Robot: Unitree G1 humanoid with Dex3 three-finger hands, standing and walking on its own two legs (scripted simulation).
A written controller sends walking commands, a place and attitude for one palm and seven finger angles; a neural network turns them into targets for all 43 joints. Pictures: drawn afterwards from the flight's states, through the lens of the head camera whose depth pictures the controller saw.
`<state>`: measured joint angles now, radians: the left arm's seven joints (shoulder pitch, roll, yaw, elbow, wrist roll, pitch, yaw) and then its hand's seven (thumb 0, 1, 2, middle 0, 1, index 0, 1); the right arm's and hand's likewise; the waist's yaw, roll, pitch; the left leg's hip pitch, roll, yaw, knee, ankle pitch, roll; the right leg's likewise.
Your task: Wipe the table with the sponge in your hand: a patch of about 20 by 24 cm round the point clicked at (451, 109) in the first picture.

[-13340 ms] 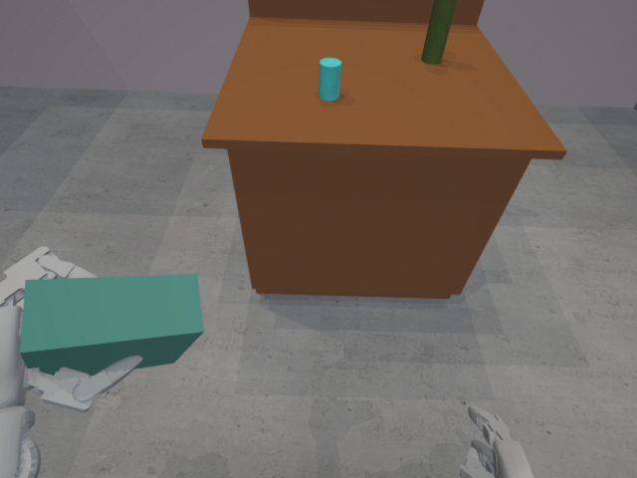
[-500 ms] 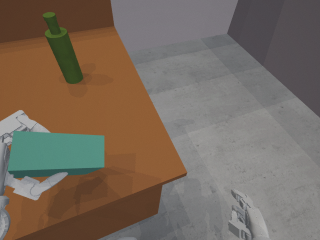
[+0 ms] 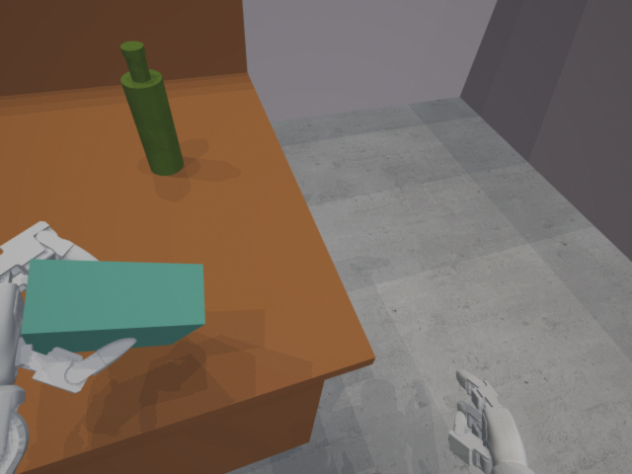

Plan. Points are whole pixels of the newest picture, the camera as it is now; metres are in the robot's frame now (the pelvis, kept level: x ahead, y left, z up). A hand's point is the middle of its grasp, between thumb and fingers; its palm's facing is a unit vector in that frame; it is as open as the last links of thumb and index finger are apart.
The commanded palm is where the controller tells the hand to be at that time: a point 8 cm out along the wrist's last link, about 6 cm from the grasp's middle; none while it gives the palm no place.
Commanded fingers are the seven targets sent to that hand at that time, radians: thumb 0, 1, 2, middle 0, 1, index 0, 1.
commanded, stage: look again from close up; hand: left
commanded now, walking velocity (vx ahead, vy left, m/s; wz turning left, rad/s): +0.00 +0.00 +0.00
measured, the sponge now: (141, 310) +0.24 +0.20 +0.13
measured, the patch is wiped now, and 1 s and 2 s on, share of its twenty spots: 0.00 0.00 0.00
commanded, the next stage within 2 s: turn the palm down, sponge in hand in 0.16 s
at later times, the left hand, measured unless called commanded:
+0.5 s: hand (72, 295) +0.23 +0.25 +0.16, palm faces +0.34 -0.76 -0.56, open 9.7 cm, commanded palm +0.16 +0.28 +0.18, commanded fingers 0.00 0.10 1.30 -1.20 -1.60 -1.20 -1.60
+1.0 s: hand (107, 312) +0.22 +0.22 +0.16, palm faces +0.25 -0.52 -0.81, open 9.7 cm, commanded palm +0.17 +0.25 +0.20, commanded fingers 0.00 0.10 1.30 -1.20 -1.60 -1.20 -1.60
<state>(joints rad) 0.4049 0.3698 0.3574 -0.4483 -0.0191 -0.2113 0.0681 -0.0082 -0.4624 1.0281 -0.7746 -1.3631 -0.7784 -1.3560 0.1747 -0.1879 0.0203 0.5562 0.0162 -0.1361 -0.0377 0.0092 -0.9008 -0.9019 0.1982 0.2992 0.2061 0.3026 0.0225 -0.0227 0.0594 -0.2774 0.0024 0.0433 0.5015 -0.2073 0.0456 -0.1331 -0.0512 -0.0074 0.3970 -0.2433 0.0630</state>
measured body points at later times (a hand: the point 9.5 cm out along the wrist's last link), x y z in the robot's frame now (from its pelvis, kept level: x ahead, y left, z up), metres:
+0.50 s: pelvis -0.01 -0.02 -0.01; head -0.01 -0.03 +0.44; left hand +0.21 +0.29 +0.19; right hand +0.18 -0.24 -0.08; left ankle +0.04 +0.09 -0.74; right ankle -0.02 -0.17 -0.74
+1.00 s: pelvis +0.00 -0.08 -0.02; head +0.01 -0.11 +0.43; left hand +0.20 +0.24 +0.21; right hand +0.20 -0.30 -0.11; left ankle +0.04 +0.08 -0.74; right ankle -0.02 -0.17 -0.74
